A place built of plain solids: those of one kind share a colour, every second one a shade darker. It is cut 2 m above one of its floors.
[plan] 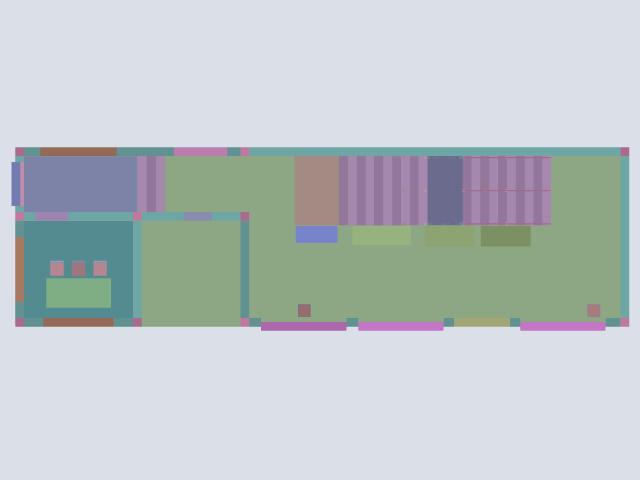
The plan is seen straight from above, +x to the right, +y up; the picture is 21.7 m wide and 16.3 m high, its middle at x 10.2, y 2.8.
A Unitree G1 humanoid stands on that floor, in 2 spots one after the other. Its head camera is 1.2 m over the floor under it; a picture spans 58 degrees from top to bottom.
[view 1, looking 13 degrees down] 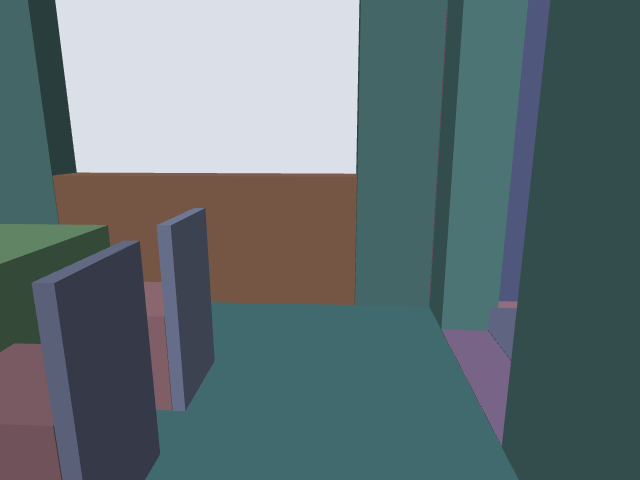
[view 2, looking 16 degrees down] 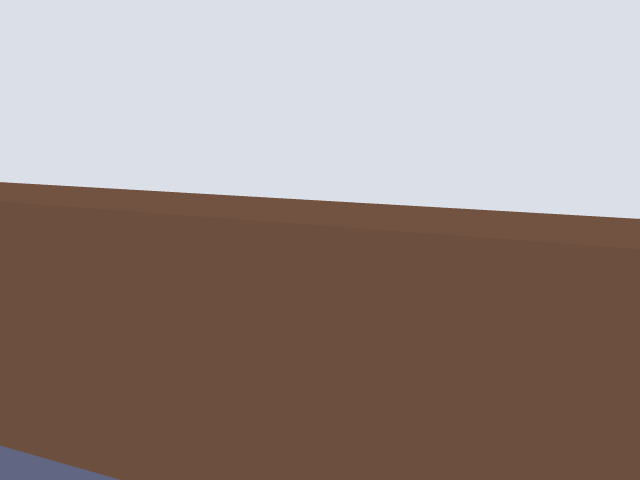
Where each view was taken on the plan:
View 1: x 3.20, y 2.80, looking -177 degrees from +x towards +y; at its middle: wall_sill_win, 3.14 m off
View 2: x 2.67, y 4.70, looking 107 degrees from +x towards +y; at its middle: wall_sill_win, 1.03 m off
